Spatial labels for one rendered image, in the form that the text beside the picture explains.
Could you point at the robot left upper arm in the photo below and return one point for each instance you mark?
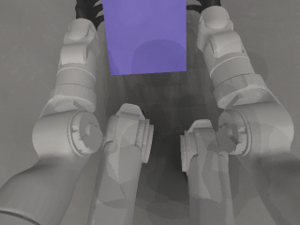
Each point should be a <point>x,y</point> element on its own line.
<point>41,195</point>

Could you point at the robot left thigh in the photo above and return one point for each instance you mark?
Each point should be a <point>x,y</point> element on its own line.
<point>118,172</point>

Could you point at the robot right upper arm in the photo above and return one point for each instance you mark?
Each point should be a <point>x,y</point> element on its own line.
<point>260,134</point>

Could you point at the robot right hand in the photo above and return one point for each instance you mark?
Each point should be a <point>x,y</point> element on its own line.
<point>204,4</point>

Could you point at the robot thigh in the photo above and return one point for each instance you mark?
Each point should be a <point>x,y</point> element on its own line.
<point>209,188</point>
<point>118,172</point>

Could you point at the carton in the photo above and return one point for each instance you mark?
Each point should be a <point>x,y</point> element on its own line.
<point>146,36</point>

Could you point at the right robot forearm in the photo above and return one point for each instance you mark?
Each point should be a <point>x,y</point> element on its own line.
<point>227,62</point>

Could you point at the robot right thigh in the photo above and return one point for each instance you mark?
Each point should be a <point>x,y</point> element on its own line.
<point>209,188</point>

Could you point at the robot left hand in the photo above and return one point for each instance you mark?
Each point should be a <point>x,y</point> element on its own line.
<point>86,9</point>

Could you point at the left robot forearm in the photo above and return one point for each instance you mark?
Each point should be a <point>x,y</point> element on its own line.
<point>77,70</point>

